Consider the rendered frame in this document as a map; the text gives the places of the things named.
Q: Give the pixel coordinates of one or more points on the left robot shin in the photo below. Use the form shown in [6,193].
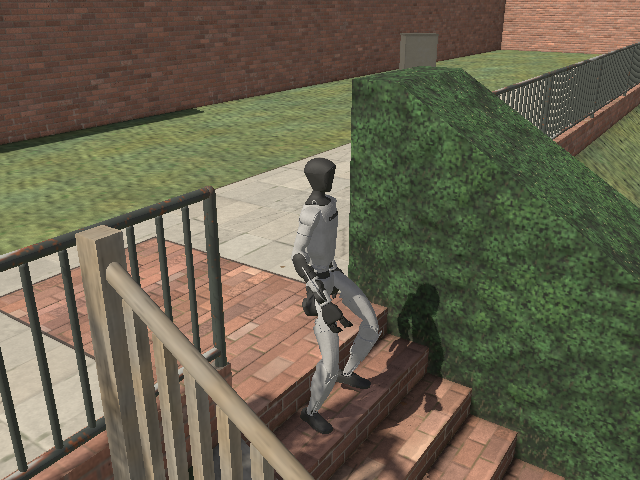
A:
[358,352]

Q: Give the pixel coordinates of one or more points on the left robot hand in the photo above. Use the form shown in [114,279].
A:
[337,269]

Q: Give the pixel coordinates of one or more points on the right robot thigh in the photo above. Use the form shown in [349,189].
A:
[327,340]

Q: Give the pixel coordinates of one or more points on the robot right forearm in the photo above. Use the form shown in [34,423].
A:
[299,261]

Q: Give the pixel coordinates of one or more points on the right robot hand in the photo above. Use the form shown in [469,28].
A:
[331,313]

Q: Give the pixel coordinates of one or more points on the robot right upper arm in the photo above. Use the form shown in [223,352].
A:
[308,221]

